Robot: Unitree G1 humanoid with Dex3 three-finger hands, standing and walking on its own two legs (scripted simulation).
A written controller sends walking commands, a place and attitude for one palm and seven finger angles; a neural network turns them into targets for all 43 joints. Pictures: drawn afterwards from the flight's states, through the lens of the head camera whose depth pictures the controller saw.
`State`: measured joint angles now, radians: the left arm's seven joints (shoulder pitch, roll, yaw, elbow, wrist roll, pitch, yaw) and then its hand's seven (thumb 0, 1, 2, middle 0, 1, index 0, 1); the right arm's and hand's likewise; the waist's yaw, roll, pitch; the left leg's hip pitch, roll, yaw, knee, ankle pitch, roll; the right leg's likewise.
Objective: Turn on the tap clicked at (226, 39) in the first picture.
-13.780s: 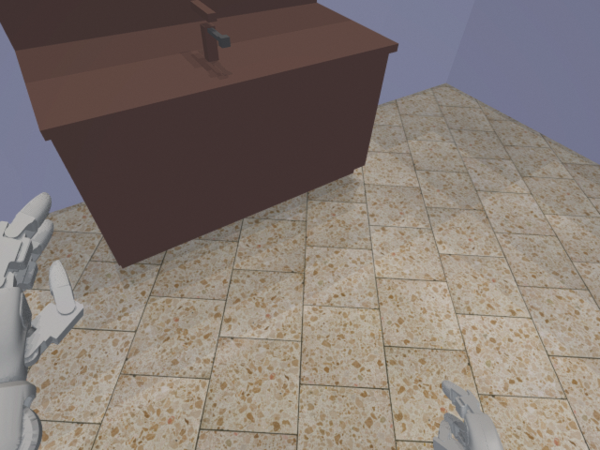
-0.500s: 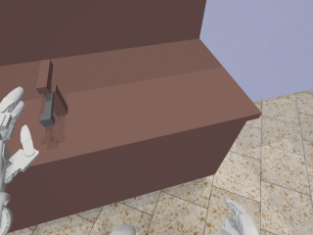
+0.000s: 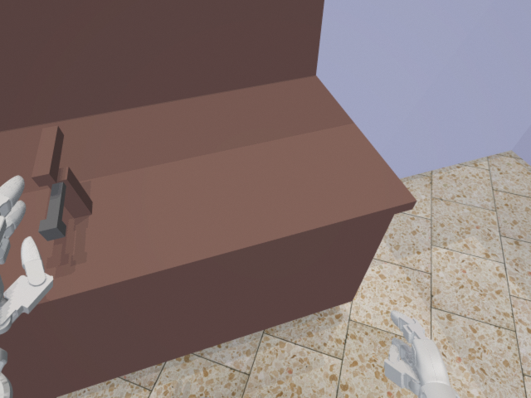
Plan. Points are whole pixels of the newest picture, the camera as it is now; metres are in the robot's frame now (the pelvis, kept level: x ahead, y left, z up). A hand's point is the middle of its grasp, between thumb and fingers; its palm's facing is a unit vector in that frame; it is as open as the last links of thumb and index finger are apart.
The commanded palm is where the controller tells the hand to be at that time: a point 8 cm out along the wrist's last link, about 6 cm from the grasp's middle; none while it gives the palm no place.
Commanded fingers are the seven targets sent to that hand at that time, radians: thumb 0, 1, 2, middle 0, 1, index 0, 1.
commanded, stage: come to a stop and stand still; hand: left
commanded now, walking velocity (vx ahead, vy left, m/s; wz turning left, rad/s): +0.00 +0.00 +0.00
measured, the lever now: (52, 228) +0.35 +0.39 +0.03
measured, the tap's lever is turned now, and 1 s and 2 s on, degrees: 0 0 0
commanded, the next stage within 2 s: look again from close up in 1.36 s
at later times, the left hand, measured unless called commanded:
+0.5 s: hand out of the picture +0.17 +0.35 +0.16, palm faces +0.36 -0.86 -0.36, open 7.4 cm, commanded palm +0.11 +0.37 +0.17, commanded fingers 0.00 0.90 0.90 -0.20 -0.30 -0.20 -0.30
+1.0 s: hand out of the picture +0.09 +0.36 +0.16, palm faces +0.40 -0.83 -0.38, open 7.4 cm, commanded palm +0.04 +0.39 +0.17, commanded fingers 0.00 0.90 0.90 -0.20 -0.30 -0.20 -0.30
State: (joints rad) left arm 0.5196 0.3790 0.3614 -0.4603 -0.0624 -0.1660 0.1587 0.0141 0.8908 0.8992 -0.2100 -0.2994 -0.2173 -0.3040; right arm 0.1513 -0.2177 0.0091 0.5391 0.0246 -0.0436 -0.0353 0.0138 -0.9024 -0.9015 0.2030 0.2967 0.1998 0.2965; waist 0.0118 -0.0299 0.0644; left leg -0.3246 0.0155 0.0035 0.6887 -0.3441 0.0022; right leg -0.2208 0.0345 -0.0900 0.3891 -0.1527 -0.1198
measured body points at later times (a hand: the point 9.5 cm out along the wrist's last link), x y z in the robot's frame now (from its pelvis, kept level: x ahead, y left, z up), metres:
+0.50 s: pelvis -0.06 +0.10 +0.00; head -0.04 +0.14 +0.44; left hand +0.14 +0.39 +0.18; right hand +0.08 -0.13 -0.08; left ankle -0.03 +0.15 -0.75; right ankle -0.05 -0.03 -0.73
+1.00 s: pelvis -0.12 +0.11 +0.00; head -0.10 +0.13 +0.45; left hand +0.07 +0.40 +0.18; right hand +0.06 -0.11 -0.08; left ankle -0.03 +0.15 -0.74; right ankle -0.14 -0.01 -0.75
